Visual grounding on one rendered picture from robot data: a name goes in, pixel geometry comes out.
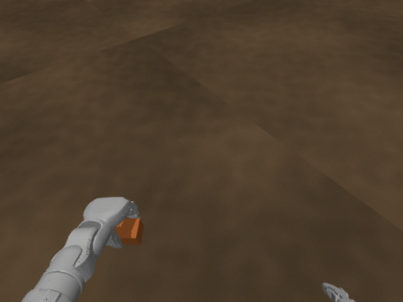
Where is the left robot arm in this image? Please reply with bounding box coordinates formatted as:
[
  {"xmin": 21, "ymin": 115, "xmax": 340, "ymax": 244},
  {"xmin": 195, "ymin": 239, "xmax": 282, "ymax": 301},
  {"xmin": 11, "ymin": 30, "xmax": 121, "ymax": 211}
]
[{"xmin": 21, "ymin": 218, "xmax": 111, "ymax": 302}]

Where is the right robot hand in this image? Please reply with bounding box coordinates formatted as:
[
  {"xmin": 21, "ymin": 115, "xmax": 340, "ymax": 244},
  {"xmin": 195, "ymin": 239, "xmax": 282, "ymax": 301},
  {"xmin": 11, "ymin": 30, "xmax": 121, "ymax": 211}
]
[{"xmin": 322, "ymin": 283, "xmax": 355, "ymax": 302}]

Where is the left robot hand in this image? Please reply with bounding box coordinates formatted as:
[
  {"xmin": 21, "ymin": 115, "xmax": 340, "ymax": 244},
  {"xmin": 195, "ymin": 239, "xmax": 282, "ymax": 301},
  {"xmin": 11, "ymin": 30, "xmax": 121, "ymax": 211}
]
[{"xmin": 83, "ymin": 197, "xmax": 140, "ymax": 248}]

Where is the small box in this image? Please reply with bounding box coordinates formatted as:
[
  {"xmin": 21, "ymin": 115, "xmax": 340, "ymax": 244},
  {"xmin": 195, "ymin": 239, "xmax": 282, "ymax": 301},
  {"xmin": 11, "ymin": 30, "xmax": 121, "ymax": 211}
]
[{"xmin": 115, "ymin": 218, "xmax": 144, "ymax": 245}]

